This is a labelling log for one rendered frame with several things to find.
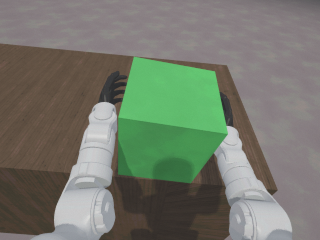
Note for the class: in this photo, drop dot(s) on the pedestal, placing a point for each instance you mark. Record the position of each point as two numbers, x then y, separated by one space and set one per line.
46 97

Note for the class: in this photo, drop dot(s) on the robot right forearm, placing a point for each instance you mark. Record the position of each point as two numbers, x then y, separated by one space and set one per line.
237 173

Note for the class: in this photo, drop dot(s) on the right robot upper arm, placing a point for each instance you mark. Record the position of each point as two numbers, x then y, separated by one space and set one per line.
258 220

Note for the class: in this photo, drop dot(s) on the carton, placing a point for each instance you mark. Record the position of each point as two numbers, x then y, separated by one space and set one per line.
171 121

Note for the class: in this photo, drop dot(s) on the robot right hand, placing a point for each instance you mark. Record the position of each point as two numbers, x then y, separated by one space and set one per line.
227 110

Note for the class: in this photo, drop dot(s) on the left robot upper arm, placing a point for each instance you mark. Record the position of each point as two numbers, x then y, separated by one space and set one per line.
82 214

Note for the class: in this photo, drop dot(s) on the robot left hand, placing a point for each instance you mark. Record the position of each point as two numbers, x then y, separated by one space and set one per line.
107 94

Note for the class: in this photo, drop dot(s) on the robot left forearm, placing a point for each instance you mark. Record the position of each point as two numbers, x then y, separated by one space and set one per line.
93 167

